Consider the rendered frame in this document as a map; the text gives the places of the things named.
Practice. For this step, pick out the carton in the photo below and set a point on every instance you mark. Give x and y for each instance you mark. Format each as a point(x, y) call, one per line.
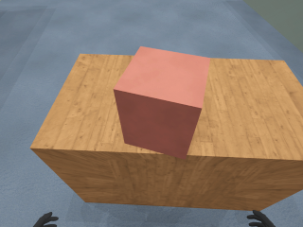
point(159, 99)

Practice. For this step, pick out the robot right hand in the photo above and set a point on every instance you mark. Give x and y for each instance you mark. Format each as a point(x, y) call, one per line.
point(265, 222)

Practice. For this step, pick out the pedestal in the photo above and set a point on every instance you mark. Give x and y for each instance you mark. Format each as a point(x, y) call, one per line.
point(246, 152)

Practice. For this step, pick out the robot left hand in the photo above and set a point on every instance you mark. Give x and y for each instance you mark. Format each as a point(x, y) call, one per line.
point(45, 219)

